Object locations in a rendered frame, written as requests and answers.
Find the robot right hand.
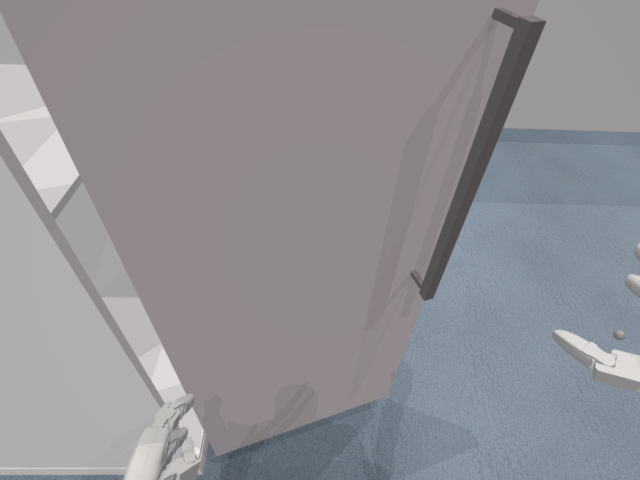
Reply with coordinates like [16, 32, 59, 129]
[552, 243, 640, 393]

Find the fridge door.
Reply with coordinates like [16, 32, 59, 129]
[0, 0, 539, 456]

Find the robot left hand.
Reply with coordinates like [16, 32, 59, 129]
[123, 394, 200, 480]

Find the handle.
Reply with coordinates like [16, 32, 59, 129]
[410, 7, 546, 301]

